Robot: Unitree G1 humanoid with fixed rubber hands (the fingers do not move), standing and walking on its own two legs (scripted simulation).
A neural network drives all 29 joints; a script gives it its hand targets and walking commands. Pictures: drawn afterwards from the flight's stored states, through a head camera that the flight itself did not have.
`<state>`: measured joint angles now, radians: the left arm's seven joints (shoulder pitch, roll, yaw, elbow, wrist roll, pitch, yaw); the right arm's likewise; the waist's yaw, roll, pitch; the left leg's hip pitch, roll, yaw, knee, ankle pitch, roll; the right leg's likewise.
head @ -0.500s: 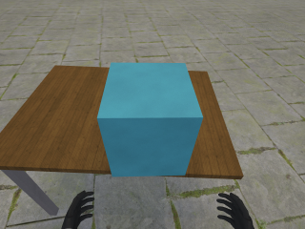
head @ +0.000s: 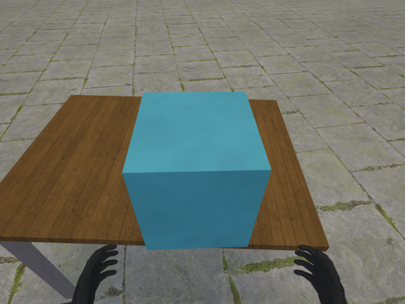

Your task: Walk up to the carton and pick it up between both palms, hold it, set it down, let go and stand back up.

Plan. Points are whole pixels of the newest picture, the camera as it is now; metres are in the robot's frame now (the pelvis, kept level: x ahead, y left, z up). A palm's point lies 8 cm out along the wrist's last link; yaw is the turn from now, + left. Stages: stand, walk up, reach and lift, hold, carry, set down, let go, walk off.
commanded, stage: reach and lift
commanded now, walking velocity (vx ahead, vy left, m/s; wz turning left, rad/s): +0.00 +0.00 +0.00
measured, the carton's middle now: (196, 170) +0.44 +0.04 +0.02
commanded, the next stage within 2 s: none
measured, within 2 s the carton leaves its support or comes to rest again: neither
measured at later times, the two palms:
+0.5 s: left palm (91, 248) +0.22 +0.22 +0.04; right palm (331, 247) +0.23 -0.23 +0.03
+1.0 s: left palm (88, 200) +0.29 +0.23 +0.09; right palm (321, 197) +0.31 -0.21 +0.09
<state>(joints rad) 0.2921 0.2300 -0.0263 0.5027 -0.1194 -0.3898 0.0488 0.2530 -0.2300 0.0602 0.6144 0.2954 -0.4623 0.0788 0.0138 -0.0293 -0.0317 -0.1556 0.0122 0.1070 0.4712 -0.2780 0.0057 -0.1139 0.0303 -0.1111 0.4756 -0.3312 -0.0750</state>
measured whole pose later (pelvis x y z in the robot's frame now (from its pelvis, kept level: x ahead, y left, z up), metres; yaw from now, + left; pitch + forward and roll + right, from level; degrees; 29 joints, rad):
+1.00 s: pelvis -0.02 +0.00 +0.01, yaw -1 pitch +1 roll +1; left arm -0.19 0.24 0.14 0.15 -0.15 0.32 0.02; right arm -0.26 -0.34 0.03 0.38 0.38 0.11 -0.02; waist 0.04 -0.02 -0.02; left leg -0.18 0.02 0.13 0.34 -0.18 0.01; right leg -0.14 0.05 -0.09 0.34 -0.22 -0.08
